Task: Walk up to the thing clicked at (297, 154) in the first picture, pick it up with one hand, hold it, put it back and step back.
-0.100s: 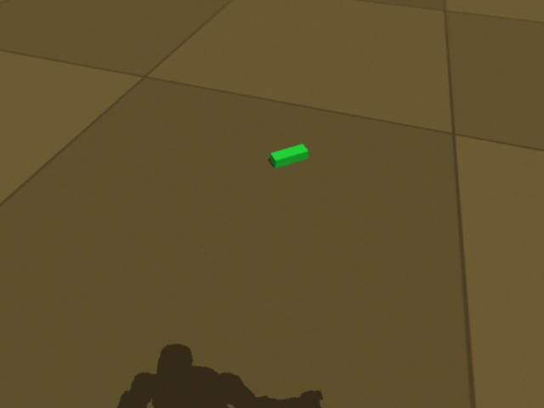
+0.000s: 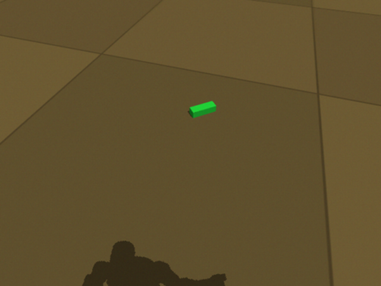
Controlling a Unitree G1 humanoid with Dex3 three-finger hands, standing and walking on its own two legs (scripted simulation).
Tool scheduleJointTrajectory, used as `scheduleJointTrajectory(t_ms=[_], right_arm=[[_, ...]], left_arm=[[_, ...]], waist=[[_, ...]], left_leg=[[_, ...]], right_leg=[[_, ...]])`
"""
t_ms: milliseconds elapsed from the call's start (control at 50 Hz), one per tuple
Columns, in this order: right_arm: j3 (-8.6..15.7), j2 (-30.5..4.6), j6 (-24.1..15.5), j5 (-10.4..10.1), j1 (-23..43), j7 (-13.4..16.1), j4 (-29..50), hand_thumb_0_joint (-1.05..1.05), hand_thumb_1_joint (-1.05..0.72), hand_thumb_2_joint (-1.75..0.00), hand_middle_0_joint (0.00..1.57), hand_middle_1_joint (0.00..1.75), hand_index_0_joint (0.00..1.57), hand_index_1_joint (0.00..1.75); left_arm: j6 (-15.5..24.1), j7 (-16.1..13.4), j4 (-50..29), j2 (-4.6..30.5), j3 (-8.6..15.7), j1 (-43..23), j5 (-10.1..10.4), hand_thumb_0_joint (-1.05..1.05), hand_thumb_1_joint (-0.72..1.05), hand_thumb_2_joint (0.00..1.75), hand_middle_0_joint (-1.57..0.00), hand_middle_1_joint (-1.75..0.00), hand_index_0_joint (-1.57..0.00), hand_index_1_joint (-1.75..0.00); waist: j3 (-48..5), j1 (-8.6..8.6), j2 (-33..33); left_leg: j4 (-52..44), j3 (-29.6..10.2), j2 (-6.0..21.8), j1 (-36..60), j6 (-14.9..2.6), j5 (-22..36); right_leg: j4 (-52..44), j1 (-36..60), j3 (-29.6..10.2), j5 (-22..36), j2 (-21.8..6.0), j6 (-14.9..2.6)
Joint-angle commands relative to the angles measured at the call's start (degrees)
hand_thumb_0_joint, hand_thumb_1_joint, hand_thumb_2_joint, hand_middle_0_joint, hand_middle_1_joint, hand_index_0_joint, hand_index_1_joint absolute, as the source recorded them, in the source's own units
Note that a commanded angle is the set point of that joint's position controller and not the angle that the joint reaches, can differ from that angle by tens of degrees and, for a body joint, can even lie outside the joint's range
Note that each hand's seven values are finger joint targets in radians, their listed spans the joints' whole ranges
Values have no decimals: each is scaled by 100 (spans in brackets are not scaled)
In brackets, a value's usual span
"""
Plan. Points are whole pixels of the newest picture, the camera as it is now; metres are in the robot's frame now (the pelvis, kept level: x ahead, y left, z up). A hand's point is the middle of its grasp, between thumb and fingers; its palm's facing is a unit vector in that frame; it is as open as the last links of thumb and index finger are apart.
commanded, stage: stand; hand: left
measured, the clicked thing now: (202, 109) +1.48 -0.08 -0.75
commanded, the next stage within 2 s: walk up in 1.02 s
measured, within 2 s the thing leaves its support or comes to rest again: neither
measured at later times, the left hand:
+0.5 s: hand out of the picture +0.08 +0.25 -0.16, palm faces -0.02 -0.94 -0.33, open 7.3 cm
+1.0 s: hand out of the picture +0.07 +0.25 -0.16, palm faces -0.01 -0.94 -0.34, open 7.3 cm
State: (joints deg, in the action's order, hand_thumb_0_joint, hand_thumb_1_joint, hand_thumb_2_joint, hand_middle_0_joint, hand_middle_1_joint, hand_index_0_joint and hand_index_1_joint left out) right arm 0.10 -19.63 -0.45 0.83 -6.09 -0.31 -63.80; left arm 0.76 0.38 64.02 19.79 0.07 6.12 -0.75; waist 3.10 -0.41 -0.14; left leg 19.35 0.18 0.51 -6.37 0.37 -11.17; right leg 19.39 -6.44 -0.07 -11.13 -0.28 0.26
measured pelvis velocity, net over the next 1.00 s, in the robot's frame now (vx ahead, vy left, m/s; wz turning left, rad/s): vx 0.00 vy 0.00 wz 0.01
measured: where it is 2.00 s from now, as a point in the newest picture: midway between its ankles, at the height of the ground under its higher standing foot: (218, 256)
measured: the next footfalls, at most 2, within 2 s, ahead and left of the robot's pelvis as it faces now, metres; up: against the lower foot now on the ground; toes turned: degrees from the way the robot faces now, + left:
right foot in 1.34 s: +0.19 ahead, -0.21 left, +0.00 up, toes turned +3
left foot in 1.72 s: +0.35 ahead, +0.03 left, +0.00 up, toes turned +18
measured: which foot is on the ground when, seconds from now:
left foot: down 0.00-1.00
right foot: down 0.00-1.00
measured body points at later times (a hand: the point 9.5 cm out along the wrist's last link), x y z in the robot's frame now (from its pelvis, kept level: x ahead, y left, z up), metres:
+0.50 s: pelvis +0.00 +0.00 +0.00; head +0.01 +0.00 +0.45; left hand +0.08 +0.30 -0.13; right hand +0.08 -0.30 -0.13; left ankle -0.01 +0.12 -0.75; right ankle -0.01 -0.12 -0.75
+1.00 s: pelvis +0.00 +0.00 +0.00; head +0.01 +0.00 +0.45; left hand +0.07 +0.30 -0.13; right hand +0.08 -0.30 -0.13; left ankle -0.01 +0.12 -0.75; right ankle -0.01 -0.12 -0.75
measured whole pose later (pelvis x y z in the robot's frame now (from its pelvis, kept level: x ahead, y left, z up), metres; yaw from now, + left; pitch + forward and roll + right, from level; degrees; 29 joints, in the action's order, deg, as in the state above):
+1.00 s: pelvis +0.00 +0.00 +0.00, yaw +0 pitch -2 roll +0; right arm -0.1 -19.8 -0.4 0.8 -7.1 -0.3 -63.5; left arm 0.7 0.4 64.1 20.0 0.3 7.0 -0.8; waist 3.0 -0.4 -0.2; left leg 18.4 -0.1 0.4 -5.5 0.4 -10.8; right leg 18.2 -5.4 0.2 -10.7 -0.4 0.3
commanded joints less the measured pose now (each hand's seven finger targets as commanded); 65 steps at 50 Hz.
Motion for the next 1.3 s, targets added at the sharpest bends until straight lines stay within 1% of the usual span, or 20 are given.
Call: scheduleJointTrajectory(t_ms=[0,60,160,360,460,980,1000,1020,1040,1060,1080,1100,1140,1160,1180,1200,1220,1240,1260,1280], right_arm=[[225,-1204,-153,-26,234,89,363,0,-90,-90,20,30,20,30],[222,-1211,-146,-39,232,92,342,0,-90,-90,20,30,20,30],[224,-1205,-133,-27,222,93,341,0,-90,-90,20,30,20,30],[231,-1203,-141,-30,211,93,380,0,-90,-90,20,30,20,30],[221,-1215,-141,-40,166,83,356,0,-90,-90,20,30,20,30],[204,-1245,-140,-36,126,85,369,0,-90,-90,20,30,20,30],[646,-1901,-276,-31,-750,33,601,0,-90,-90,20,30,20,30],[739,-2096,-308,44,-859,-6,559,0,-90,-90,20,30,20,30],[826,-2180,-355,64,-884,-17,657,0,-90,-90,20,30,20,30],[884,-2207,-390,89,-943,-18,765,0,-90,-90,20,30,20,30],[939,-2209,-446,115,-1095,1,858,0,-90,-90,20,30,20,30],[969,-2259,-513,98,-1173,47,925,0,-90,-90,20,30,20,30],[927,-2131,-546,90,-1118,64,1099,0,-90,-90,20,30,20,30],[945,-2137,-529,119,-1080,52,1179,0,-90,-90,20,30,20,30],[950,-2126,-533,133,-969,47,1251,0,-90,-90,20,30,20,30],[948,-2131,-530,158,-1005,25,1286,0,-90,-90,20,30,20,30],[949,-2160,-536,163,-1019,15,1319,0,-90,-90,20,30,20,30],[945,-2163,-532,165,-960,0,1363,0,-90,-90,20,30,20,30],[946,-2183,-524,156,-764,-5,1416,0,-90,-90,20,30,20,30],[921,-2126,-501,154,-636,-10,1464,0,-90,-90,20,30,20,30]], left_arm=[[123,-99,-378,1189,207,-212,20,0,90,90,-20,-30,-20,-30],[123,-105,-373,1175,196,-188,33,0,90,90,-20,-30,-20,-30],[116,-106,-378,1187,211,-217,30,0,90,90,-20,-30,-20,-30],[126,-110,-401,1193,219,-193,21,0,90,90,-20,-30,-20,-30],[123,-104,-364,1192,222,-146,34,0,90,90,-20,-30,-20,-30],[117,-93,-341,1205,230,-61,20,0,90,90,-20,-30,-20,-30],[121,179,-860,1920,836,-100,-256,0,90,90,-20,-30,-20,-30],[66,272,-920,1889,869,-273,-337,0,90,90,-20,-30,-20,-30],[47,367,-1139,1709,874,-373,-367,0,90,90,-20,-30,-20,-30],[25,442,-1278,1468,854,-525,-342,0,90,90,-20,-30,-20,-30],[8,489,-1475,1353,861,-818,-334,0,90,90,-20,-30,-20,-30],[18,520,-1619,1416,877,-942,-332,0,90,90,-20,-30,-20,-30],[38,580,-1654,1502,883,-668,-278,0,90,90,-20,-30,-20,-30],[52,607,-1701,1504,881,-667,-272,0,90,90,-20,-30,-20,-30],[64,640,-1742,1496,885,-652,-271,0,90,90,-20,-30,-20,-30],[70,658,-1775,1491,888,-739,-274,0,90,90,-20,-30,-20,-30],[71,665,-1785,1472,898,-701,-263,0,90,90,-20,-30,-20,-30],[73,666,-1770,1493,917,-622,-260,0,90,90,-20,-30,-20,-30],[68,666,-1728,1483,942,-366,-247,0,90,90,-20,-30,-20,-30],[83,652,-1613,1481,963,-36,-230,0,90,90,-20,-30,-20,-30]], waist=[[-548,37,55],[-496,28,28],[-450,28,-6],[-471,42,-1],[-394,31,29],[-392,30,79],[-955,32,-570],[-448,71,-296],[-197,103,121],[193,142,553],[450,301,767],[392,279,651],[-72,174,612],[-3,174,831],[37,131,955],[40,203,1044],[57,164,1124],[50,101,1114],[-52,-87,1145],[-128,-279,990]], left_leg=[[-239,-502,689,151,-190,1036],[-227,-505,690,206,-198,1174],[-253,-494,685,130,-196,900],[-247,-485,672,171,-190,1059],[-309,-522,683,145,-181,943],[-345,-559,689,128,-198,844],[154,-920,658,-144,-646,-1734],[12,-1337,866,-551,-755,-2747],[-139,-1879,1164,-376,-944,-3123],[-489,-2641,1569,-352,-1169,-3411],[-856,-3271,1964,49,-1458,-3187],[-927,-3498,2119,365,-1540,-3115],[-867,-2954,1779,664,-1386,-2998],[-846,-2723,1707,478,-1339,-2779],[-796,-2391,1570,246,-1276,-2434],[-722,-2061,1378,51,-1249,-2129],[-674,-1899,1316,-202,-1187,-1956],[-609,-1755,1245,-515,-1133,-1872],[-450,-1562,1176,-802,-1028,-1709],[-103,-1232,970,-1240,-895,-1643]], right_leg=[[-223,101,-519,1100,-700,-190],[-249,54,-506,1186,-688,-180],[-300,107,-540,1037,-716,-189],[-305,127,-515,1221,-710,-181],[-341,121,-519,1026,-708,-184],[-383,129,-516,916,-711,-170],[336,288,-197,-2021,-441,-327],[770,-438,-295,-2840,-461,-397],[1286,-1345,-363,-2733,-461,-417],[2071,-2058,-215,-2046,-274,-316],[2727,-2920,-367,-1774,-274,-220],[3102,-3372,-755,-1619,-532,-219],[3115,-3324,-709,-1628,-569,-153],[2819,-3113,-657,-1760,-576,-101],[2574,-2842,-589,-1702,-555,-74],[2317,-2564,-374,-1605,-445,-40],[2145,-2223,-291,-1423,-407,-27],[2007,-1849,-151,-1299,-344,-29],[1758,-1265,-60,-1176,-307,-44],[1392,-527,149,-877,-197,-44]])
